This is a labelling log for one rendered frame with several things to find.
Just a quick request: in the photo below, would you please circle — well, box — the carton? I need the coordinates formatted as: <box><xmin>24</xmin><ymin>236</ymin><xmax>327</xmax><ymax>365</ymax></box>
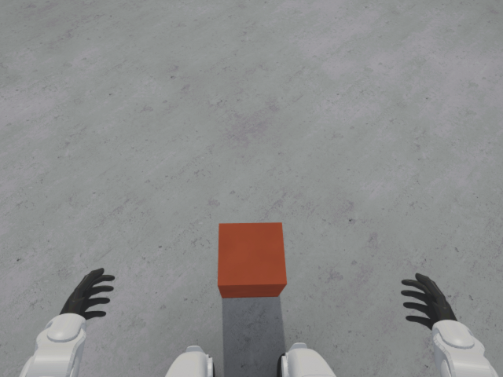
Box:
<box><xmin>218</xmin><ymin>222</ymin><xmax>287</xmax><ymax>298</ymax></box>

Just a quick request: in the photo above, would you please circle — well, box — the left robot hand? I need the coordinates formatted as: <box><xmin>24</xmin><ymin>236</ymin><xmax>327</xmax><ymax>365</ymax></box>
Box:
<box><xmin>60</xmin><ymin>268</ymin><xmax>115</xmax><ymax>320</ymax></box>

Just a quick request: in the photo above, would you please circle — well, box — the left robot forearm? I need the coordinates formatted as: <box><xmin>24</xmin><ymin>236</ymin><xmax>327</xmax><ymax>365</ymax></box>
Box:
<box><xmin>19</xmin><ymin>313</ymin><xmax>86</xmax><ymax>377</ymax></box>

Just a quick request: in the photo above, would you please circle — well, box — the right robot hand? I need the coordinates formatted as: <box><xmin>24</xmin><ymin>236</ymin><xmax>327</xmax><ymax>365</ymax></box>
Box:
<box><xmin>401</xmin><ymin>273</ymin><xmax>458</xmax><ymax>331</ymax></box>

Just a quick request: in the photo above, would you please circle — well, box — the right robot thigh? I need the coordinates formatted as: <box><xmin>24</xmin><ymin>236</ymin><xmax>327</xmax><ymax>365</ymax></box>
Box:
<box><xmin>281</xmin><ymin>348</ymin><xmax>336</xmax><ymax>377</ymax></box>

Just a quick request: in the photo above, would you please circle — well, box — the right robot forearm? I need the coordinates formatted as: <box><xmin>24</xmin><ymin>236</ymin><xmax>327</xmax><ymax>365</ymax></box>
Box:
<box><xmin>431</xmin><ymin>320</ymin><xmax>499</xmax><ymax>377</ymax></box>

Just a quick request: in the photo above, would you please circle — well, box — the right robot shin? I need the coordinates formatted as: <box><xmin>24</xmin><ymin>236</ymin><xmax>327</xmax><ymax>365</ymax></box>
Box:
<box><xmin>288</xmin><ymin>342</ymin><xmax>307</xmax><ymax>352</ymax></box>

